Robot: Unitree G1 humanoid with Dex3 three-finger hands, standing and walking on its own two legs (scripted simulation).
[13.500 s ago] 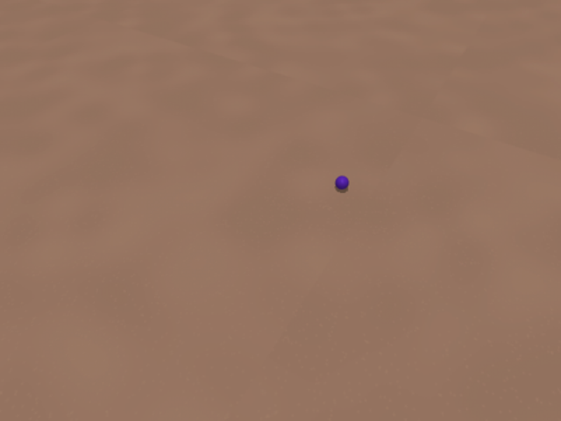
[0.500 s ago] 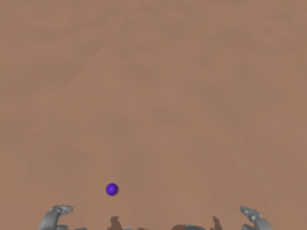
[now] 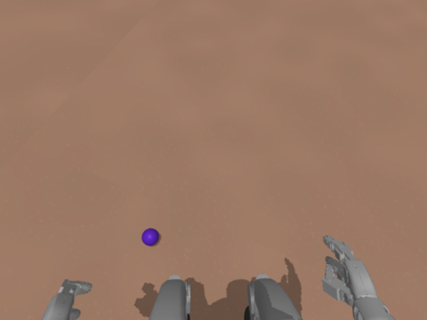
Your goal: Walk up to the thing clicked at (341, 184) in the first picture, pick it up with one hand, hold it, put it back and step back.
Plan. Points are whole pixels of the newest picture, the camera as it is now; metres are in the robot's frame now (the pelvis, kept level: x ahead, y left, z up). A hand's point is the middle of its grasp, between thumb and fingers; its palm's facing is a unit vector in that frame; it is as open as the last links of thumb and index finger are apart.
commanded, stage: rise first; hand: left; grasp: from above
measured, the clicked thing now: (150, 236) +0.41 +0.26 -0.63
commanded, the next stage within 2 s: approach in 1.92 s
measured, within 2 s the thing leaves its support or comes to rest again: neither
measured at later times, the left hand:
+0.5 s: hand (107, 275) +0.24 +0.30 -0.33, palm faces -0.45 -0.44 -0.78, open 13.9 cm
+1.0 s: hand (118, 254) +0.31 +0.31 -0.44, palm faces -0.46 -0.13 -0.88, open 14.0 cm
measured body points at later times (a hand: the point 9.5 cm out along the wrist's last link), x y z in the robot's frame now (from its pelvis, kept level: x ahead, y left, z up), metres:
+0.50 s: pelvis -0.05 -0.01 -0.18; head +0.15 +0.01 +0.22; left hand +0.26 +0.32 -0.28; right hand +0.13 -0.28 -0.31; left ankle +0.02 +0.13 -0.63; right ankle +0.01 -0.14 -0.63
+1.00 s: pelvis -0.09 +0.00 -0.29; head +0.12 +0.04 +0.10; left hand +0.33 +0.32 -0.39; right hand -0.01 -0.29 -0.41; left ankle +0.01 +0.13 -0.63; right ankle +0.01 -0.14 -0.63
